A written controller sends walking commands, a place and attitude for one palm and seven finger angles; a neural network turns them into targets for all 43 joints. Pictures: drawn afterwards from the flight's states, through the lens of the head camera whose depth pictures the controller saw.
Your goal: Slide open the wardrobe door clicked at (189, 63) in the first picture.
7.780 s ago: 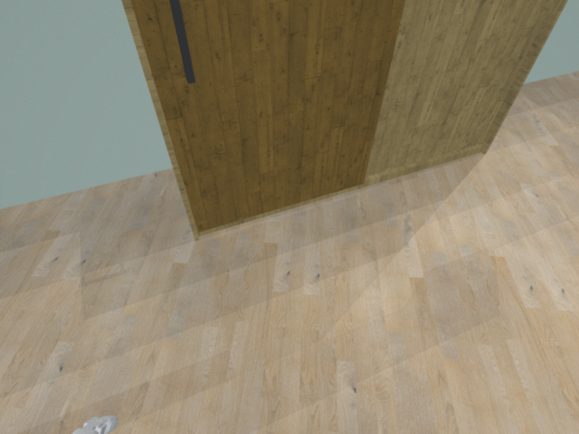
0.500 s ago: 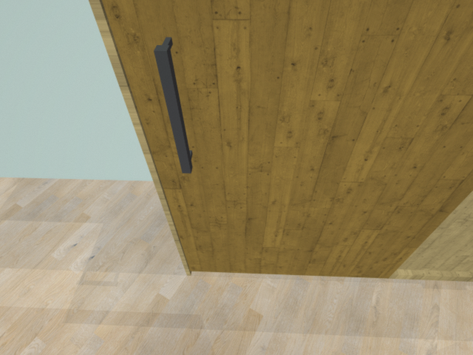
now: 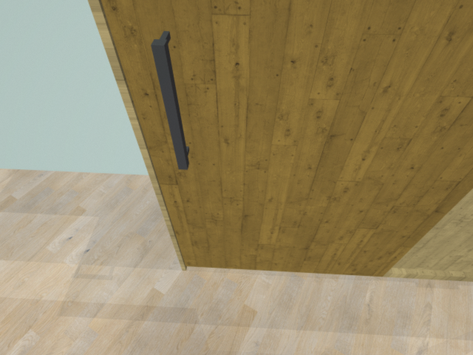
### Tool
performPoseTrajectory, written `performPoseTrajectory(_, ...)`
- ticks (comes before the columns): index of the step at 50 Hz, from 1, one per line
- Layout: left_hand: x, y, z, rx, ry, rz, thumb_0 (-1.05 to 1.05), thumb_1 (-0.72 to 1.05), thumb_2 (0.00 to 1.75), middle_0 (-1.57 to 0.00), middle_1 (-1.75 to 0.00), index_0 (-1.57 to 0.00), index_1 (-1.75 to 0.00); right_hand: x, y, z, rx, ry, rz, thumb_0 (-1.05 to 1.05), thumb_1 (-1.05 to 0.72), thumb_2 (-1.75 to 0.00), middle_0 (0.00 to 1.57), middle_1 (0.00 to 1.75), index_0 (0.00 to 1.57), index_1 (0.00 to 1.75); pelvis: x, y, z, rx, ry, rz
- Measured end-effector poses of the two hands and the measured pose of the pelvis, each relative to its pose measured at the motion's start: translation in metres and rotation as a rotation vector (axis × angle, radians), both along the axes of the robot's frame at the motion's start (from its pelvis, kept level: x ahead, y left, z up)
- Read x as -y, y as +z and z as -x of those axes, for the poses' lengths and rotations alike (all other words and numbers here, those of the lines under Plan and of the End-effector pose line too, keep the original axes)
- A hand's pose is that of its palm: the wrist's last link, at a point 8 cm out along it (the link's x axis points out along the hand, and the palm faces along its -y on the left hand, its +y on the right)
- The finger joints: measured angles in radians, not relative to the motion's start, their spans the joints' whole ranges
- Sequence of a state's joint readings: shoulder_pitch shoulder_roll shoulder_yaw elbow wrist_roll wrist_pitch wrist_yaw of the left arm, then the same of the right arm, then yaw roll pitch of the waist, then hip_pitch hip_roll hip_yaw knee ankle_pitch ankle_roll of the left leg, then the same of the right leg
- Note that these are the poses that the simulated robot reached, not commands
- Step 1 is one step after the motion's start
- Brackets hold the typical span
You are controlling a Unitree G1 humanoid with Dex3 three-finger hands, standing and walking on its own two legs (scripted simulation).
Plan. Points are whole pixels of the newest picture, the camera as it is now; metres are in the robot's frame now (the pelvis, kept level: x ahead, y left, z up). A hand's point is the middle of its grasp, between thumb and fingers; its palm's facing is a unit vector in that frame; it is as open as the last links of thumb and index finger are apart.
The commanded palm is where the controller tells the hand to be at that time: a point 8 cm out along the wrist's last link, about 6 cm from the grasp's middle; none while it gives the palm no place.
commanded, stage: shuffle to correct the standing spot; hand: left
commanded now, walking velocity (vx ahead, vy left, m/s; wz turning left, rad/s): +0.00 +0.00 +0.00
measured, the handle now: (176, 110) +0.53 +0.16 +0.12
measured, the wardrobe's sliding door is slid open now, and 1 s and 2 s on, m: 0.00 0.00 0.00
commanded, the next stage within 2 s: come to a stop and stand still in 0.30 s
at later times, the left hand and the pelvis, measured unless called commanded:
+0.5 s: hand out of the picture +0.04 +0.18 -0.19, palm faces +0.04 -0.98 -0.18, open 7.3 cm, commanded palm none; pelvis +0.06 +0.01 -0.01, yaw -1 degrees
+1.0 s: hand out of the picture +0.09 +0.19 -0.17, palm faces +0.03 -0.97 -0.25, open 7.3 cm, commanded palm none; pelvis +0.06 +0.01 -0.01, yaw +0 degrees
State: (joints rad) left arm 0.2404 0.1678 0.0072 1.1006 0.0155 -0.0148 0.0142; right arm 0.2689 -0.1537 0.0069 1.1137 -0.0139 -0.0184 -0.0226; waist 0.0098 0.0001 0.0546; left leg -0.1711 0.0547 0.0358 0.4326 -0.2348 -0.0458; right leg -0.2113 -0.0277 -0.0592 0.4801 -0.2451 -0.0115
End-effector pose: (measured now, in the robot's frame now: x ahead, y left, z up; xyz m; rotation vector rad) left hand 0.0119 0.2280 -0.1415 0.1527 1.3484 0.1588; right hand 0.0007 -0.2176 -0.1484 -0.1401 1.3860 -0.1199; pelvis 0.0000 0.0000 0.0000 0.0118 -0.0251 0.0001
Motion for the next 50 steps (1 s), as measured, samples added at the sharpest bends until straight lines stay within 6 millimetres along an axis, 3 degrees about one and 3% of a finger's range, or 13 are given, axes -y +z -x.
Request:
performPoseTrajectory(10,-0.001,-0.002,0.001,-0.009,0.012,0.006,0.01,0.91,0.89,-0.20,-0.30,-0.20,-0.30,-0.003,-0.001,-0.003,-0.007,0.008,-0.002,0.01,-0.90,-0.90,0.20,0.30,0.20,0.30,-0.003,-0.001,-0.005,-0.004,0.001,0.001)
performPoseTrajectory(19,-0.005,-0.016,0.007,-0.082,0.056,0.048,0.01,0.91,0.89,-0.20,-0.30,-0.20,-0.30,-0.019,-0.002,-0.004,-0.055,-0.013,0.005,0.01,-0.91,-0.90,0.20,0.30,0.20,0.30,-0.016,-0.009,-0.034,-0.016,0.000,0.000)
performPoseTrajectory(22,-0.007,-0.017,-0.001,-0.109,0.042,0.045,0.01,0.91,0.89,-0.20,-0.30,-0.20,-0.30,-0.025,-0.005,-0.004,-0.070,-0.039,-0.002,0.01,-0.90,-0.90,0.20,0.30,0.20,0.30,-0.017,-0.012,-0.047,-0.022,-0.014,-0.008)
performPoseTrajectory(27,-0.003,-0.012,-0.036,-0.076,0.036,0.012,0.01,0.91,0.89,-0.20,-0.30,-0.20,-0.30,-0.032,-0.012,-0.004,-0.138,-0.061,-0.036,0.00,-0.90,-0.90,0.20,0.30,0.20,0.30,-0.011,-0.014,-0.064,-0.023,-0.008,-0.010)
performPoseTrajectory(30,-0.001,-0.008,-0.051,-0.048,0.042,-0.005,0.01,0.92,0.89,-0.20,-0.30,-0.20,-0.30,-0.033,-0.012,-0.018,-0.155,-0.062,-0.047,0.01,-0.90,-0.90,0.20,0.30,0.20,0.30,-0.009,-0.011,-0.073,-0.030,0.015,-0.004)
performPoseTrajectory(34,-0.004,-0.011,-0.059,-0.058,0.050,-0.012,0.02,0.94,0.89,-0.20,-0.30,-0.20,-0.30,-0.031,-0.011,-0.050,-0.104,-0.053,-0.030,0.01,-0.90,-0.90,0.20,0.30,0.20,0.30,-0.009,-0.010,-0.079,-0.037,0.020,-0.006)
performPoseTrajectory(39,-0.009,-0.008,-0.069,-0.046,0.066,-0.023,0.02,0.94,0.89,-0.20,-0.30,-0.20,-0.30,-0.015,-0.007,-0.075,-0.058,-0.021,0.020,0.03,-0.93,-0.90,0.20,0.30,0.20,0.30,-0.010,-0.007,-0.080,-0.041,0.015,-0.011)
performPoseTrajectory(45,-0.010,-0.003,-0.078,-0.002,0.032,-0.045,0.01,0.93,0.89,-0.20,-0.30,-0.20,-0.30,0.001,-0.008,-0.096,0.024,-0.021,0.029,0.02,-0.92,-0.90,0.20,0.30,0.20,0.30,-0.006,-0.007,-0.072,-0.045,0.006,-0.008)
performPoseTrajectory(50,-0.013,0.001,-0.071,0.057,-0.012,-0.049,0.01,0.93,0.89,-0.20,-0.30,-0.20,-0.30,0.001,-0.002,-0.119,0.151,-0.013,0.025,0.01,-0.91,-0.90,0.20,0.30,0.20,0.30,-0.014,-0.007,-0.056,-0.028,-0.008,0.011)
